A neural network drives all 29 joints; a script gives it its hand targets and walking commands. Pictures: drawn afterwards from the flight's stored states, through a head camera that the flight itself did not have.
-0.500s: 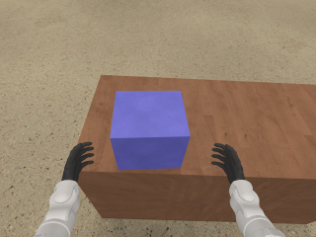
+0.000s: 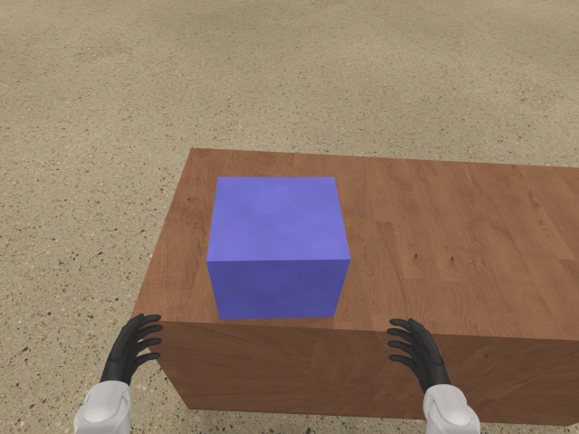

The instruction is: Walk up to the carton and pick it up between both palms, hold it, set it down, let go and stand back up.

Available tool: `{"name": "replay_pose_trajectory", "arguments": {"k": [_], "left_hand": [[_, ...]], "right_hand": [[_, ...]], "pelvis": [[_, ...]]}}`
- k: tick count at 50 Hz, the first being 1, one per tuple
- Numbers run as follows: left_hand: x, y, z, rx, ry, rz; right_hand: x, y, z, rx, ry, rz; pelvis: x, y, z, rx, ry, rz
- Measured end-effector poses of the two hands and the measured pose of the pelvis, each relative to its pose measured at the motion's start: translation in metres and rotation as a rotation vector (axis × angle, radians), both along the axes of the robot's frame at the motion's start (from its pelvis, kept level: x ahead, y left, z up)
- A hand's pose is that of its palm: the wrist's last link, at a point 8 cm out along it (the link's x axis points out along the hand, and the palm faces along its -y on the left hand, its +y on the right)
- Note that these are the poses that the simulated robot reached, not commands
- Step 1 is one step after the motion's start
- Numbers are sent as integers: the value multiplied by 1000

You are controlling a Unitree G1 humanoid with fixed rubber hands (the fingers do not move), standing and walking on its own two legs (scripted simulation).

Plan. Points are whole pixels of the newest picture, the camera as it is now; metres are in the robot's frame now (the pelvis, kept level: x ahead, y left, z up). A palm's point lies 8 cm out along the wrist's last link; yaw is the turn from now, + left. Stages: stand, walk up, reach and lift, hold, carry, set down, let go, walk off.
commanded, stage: set down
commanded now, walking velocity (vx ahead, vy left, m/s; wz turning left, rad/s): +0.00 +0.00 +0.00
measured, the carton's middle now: (277, 248) +0.44 +0.04 -0.05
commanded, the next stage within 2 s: let go in 0.50 s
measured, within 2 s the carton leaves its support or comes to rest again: neither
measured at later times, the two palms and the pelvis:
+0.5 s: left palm (126, 401) +0.18 +0.23 -0.07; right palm (441, 426) +0.17 -0.21 -0.07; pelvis +0.00 +0.01 +0.00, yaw -1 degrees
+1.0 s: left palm (135, 409) +0.17 +0.22 -0.08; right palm out of the picture +0.15 -0.22 -0.08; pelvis +0.00 +0.01 +0.00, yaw -2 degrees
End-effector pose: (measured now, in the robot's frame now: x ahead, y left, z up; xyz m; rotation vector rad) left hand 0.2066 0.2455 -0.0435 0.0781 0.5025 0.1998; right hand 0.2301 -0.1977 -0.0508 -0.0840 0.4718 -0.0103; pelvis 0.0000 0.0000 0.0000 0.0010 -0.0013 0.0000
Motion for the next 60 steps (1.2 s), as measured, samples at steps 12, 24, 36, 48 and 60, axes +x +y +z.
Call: {"name": "replay_pose_trajectory", "arguments": {"k": [12, 24, 36, 48, 60], "left_hand": [[-15, -18, -5, -12, 67, -41], [-30, -13, -25, 11, 221, -27], [-47, -4, -28, 20, 291, -51], [-36, -22, -35, 22, 306, -111], [-57, 10, -44, 86, 352, -71]], "right_hand": [[-30, 0, -3, -33, 62, -22], [-59, -8, -20, -68, 182, -42], [-76, -10, -23, -78, 200, -62], [-78, -16, -24, -107, 246, -68], [-122, -34, -61, -154, 551, -73]], "pelvis": [[0, 4, 3, -1, -67, -5], [-2, 7, 3, 1, -39, -18], [-1, 8, 4, -1, -85, -26], [-3, 9, 2, 0, -77, -25], [8, 7, -3, -13, -8, 19]]}}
